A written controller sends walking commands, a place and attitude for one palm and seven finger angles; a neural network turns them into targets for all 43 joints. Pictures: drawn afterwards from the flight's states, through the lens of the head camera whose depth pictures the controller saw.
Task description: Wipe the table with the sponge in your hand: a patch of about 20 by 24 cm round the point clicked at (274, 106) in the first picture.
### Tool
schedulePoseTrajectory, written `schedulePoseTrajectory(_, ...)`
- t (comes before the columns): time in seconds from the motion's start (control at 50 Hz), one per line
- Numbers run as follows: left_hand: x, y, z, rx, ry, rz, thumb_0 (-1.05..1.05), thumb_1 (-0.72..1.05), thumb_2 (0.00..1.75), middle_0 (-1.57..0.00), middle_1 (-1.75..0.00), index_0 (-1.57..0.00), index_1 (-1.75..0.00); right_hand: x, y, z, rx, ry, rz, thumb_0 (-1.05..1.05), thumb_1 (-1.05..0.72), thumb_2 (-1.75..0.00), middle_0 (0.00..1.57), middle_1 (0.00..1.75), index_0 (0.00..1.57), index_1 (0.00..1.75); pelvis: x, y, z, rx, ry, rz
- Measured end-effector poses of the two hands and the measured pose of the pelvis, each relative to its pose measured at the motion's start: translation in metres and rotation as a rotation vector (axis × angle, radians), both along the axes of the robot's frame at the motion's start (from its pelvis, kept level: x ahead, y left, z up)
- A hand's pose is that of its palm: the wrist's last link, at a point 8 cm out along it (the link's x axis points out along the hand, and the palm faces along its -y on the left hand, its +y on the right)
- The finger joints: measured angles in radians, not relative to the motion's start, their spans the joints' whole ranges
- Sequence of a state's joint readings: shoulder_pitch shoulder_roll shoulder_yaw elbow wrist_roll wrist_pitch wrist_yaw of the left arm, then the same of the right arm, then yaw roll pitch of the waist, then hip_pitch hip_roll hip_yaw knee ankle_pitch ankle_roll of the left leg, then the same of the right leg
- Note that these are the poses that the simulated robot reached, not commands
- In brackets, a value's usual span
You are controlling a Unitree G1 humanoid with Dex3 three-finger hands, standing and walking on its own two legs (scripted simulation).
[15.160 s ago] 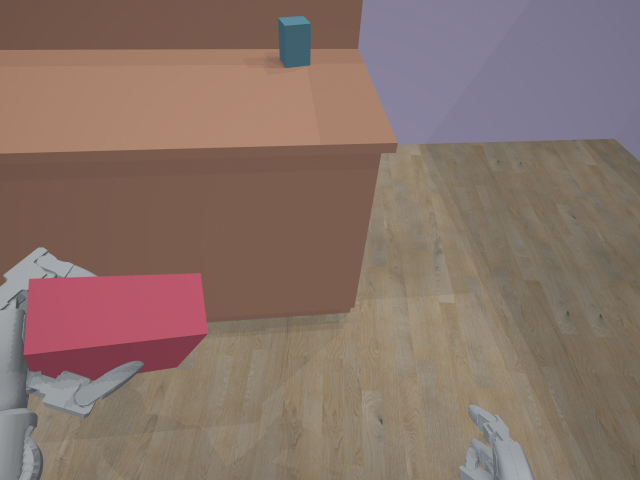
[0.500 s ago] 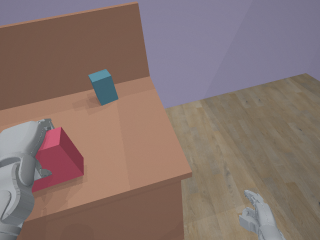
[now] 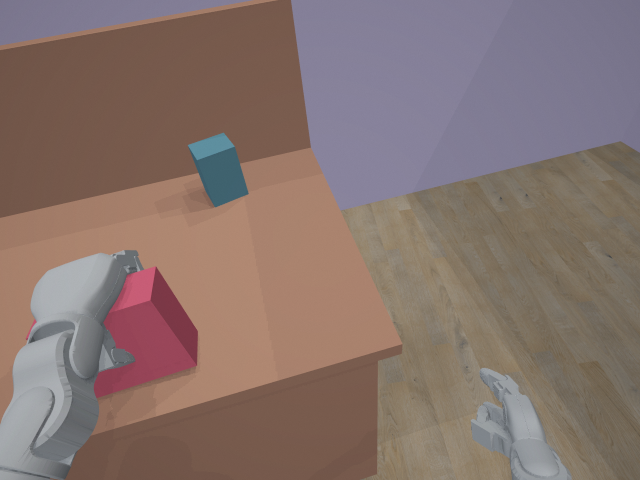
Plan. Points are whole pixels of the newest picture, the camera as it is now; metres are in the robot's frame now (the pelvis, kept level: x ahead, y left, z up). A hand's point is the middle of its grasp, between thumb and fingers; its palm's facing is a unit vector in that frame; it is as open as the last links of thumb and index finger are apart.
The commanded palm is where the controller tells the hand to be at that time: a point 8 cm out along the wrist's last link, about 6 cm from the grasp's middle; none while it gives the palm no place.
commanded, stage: move the sponge above the wiping area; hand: left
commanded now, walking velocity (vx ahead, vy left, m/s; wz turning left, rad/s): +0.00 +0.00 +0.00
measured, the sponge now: (132, 345) +0.24 +0.29 +0.06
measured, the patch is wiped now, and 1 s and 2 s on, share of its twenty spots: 0.10 0.10 0.10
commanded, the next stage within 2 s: none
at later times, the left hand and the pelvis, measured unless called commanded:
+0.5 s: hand (132, 328) +0.23 +0.26 +0.12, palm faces -0.02 -0.07 -1.00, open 10.1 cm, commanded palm +0.21 +0.27 +0.21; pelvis +0.00 +0.00 +0.00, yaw +0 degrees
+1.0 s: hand (119, 322) +0.23 +0.27 +0.13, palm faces +0.03 -0.02 -1.00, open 10.1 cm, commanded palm +0.20 +0.28 +0.21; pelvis +0.00 -0.02 +0.00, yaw +0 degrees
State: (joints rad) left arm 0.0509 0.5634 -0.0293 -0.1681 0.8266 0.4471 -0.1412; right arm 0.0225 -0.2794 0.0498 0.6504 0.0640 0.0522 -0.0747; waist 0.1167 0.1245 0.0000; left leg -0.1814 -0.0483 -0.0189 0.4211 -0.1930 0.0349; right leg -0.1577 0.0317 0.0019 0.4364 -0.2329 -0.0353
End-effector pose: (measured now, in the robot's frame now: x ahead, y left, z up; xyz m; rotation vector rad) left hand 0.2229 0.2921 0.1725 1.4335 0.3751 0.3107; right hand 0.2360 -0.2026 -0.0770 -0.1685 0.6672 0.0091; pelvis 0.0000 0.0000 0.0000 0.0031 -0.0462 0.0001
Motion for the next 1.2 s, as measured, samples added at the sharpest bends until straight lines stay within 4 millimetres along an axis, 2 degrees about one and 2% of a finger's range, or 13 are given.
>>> schedulePoseTrajectory(0.06, -0.003, -0.021, -0.006, 0.038, 0.025, -0.122, 0.00, -0.50, 1.02, -0.73, -1.31, -0.75, -1.31, 0.002, 0.004, 0.002, -0.015, -0.010, 0.012, 0.01, -0.90, -0.90, 0.20, 0.30, 0.20, 0.30, 0.002, 0.002, 0.000, 0.001, -0.005, -0.003)
schedulePoseTrajectory(0.14, -0.008, -0.033, 0.017, 0.075, -0.105, -0.232, 0.00, -0.50, 1.02, -0.73, -1.31, -0.75, -1.31, 0.005, 0.012, 0.005, -0.012, -0.016, 0.031, 0.01, -0.91, -0.90, 0.20, 0.29, 0.20, 0.30, 0.006, 0.002, 0.000, -0.001, -0.018, -0.007)
schedulePoseTrajectory(0.26, -0.008, -0.005, 0.043, 0.067, -0.241, -0.067, 0.00, -0.50, 1.02, -0.73, -1.31, -0.75, -1.31, 0.007, 0.021, 0.007, 0.027, 0.005, 0.050, 0.01, -0.90, -0.90, 0.20, 0.30, 0.20, 0.30, 0.005, -0.001, 0.001, -0.001, -0.022, -0.015)
schedulePoseTrajectory(0.36, -0.009, 0.006, 0.023, 0.012, -0.136, 0.055, 0.00, -0.50, 1.02, -0.73, -1.31, -0.74, -1.31, 0.009, 0.017, 0.008, 0.034, -0.006, 0.046, 0.01, -0.90, -0.90, 0.20, 0.30, 0.20, 0.30, 0.001, -0.002, 0.001, 0.000, -0.009, -0.006)
schedulePoseTrajectory(0.44, -0.013, -0.018, -0.004, -0.018, -0.017, -0.028, 0.00, -0.50, 1.02, -0.73, -1.32, -0.74, -1.31, 0.011, 0.011, 0.008, 0.012, -0.022, 0.044, 0.01, -0.90, -0.90, 0.20, 0.30, 0.20, 0.30, 0.000, -0.002, 0.001, 0.001, -0.007, -0.001)
schedulePoseTrajectory(0.48, -0.014, -0.030, -0.005, 0.022, -0.003, -0.099, 0.00, -0.50, 1.02, -0.73, -1.32, -0.75, -1.31, 0.010, 0.008, 0.007, -0.008, -0.023, 0.046, 0.01, -0.90, -0.90, 0.20, 0.30, 0.20, 0.30, 0.001, -0.003, 0.000, 0.002, -0.013, -0.003)
schedulePoseTrajectory(0.56, -0.009, -0.037, 0.012, 0.085, -0.080, -0.179, 0.00, -0.50, 1.02, -0.73, -1.31, -0.75, -1.31, 0.007, 0.004, 0.007, -0.022, -0.013, 0.044, 0.01, -0.90, -0.90, 0.20, 0.29, 0.20, 0.30, 0.002, -0.008, 0.000, 0.003, -0.027, -0.005)
schedulePoseTrajectory(0.7, -0.003, -0.006, 0.044, 0.090, -0.195, 0.000, 0.00, -0.50, 1.02, -0.73, -1.32, -0.75, -1.31, 0.001, -0.007, 0.004, 0.019, 0.005, 0.016, 0.01, -0.90, -0.90, 0.20, 0.30, 0.20, 0.30, 0.003, -0.016, 0.001, 0.004, -0.026, -0.018)
schedulePoseTrajectory(0.78, -0.011, -0.001, 0.031, 0.053, -0.101, 0.062, 0.00, -0.50, 1.02, -0.73, -1.32, -0.74, -1.32, -0.001, -0.017, 0.002, 0.024, 0.000, -0.004, 0.01, -0.90, -0.90, 0.20, 0.30, 0.20, 0.30, 0.002, -0.017, 0.000, 0.005, -0.015, -0.016)
schedulePoseTrajectory(0.9, -0.021, -0.021, -0.007, 0.032, 0.066, -0.053, 0.00, -0.49, 1.02, -0.73, -1.32, -0.74, -1.32, -0.006, -0.029, -0.002, -0.034, -0.001, -0.013, 0.01, -0.90, -0.90, 0.20, 0.30, 0.20, 0.30, -0.001, -0.019, -0.002, 0.005, -0.019, -0.002)
schedulePoseTrajectory(1.02, -0.017, -0.028, 0.019, 0.106, -0.092, -0.176, 0.00, -0.49, 1.02, -0.73, -1.32, -0.75, -1.31, -0.012, -0.027, -0.002, -0.054, 0.007, -0.013, 0.01, -0.91, -0.90, 0.20, 0.29, 0.20, 0.30, -0.001, -0.023, -0.001, -0.001, -0.038, 0.002)
schedulePoseTrajectory(1.12, -0.006, -0.013, 0.042, 0.109, -0.195, -0.069, 0.00, -0.49, 1.02, -0.73, -1.32, -0.75, -1.32, -0.014, -0.021, -0.005, -0.006, 0.016, -0.017, 0.01, -0.90, -0.90, 0.20, 0.29, 0.20, 0.30, -0.001, -0.022, -0.001, 0.001, -0.034, -0.005)
schedulePoseTrajectory(1.2, -0.003, -0.009, 0.039, 0.075, -0.151, 0.000, 0.00, -0.49, 1.02, -0.73, -1.32, -0.74, -1.32, -0.012, -0.019, -0.005, 0.029, 0.004, -0.024, 0.01, -0.90, -0.90, 0.20, 0.30, 0.20, 0.30, -0.002, -0.019, -0.001, 0.005, -0.018, -0.013)
